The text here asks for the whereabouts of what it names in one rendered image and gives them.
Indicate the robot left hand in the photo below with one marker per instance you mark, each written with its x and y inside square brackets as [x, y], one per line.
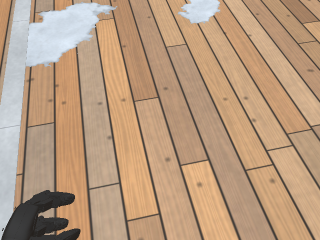
[25, 224]

